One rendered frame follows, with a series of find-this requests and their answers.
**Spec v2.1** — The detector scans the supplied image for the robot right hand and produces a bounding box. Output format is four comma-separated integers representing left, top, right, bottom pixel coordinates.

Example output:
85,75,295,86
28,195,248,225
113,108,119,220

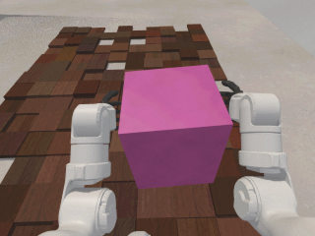
220,80,243,122

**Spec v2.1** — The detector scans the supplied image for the left robot forearm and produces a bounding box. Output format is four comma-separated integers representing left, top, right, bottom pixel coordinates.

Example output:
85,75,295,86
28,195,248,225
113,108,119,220
58,103,116,225

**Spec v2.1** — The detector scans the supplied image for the robot right upper arm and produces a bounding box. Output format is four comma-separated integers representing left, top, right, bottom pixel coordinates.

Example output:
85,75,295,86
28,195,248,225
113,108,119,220
233,176,315,236

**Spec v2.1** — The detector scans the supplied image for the robot left hand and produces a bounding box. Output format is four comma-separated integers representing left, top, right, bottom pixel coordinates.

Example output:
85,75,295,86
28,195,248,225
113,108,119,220
100,90,122,131

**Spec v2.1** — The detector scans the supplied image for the robot left upper arm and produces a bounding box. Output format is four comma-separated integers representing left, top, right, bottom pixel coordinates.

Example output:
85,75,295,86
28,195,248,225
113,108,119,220
38,187,117,236

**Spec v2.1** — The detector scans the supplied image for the right robot forearm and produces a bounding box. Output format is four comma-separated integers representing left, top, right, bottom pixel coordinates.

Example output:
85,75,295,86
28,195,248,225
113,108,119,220
228,92,297,211

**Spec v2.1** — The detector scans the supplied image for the carton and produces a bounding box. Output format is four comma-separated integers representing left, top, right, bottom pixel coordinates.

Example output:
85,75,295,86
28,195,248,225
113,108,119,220
118,64,233,189

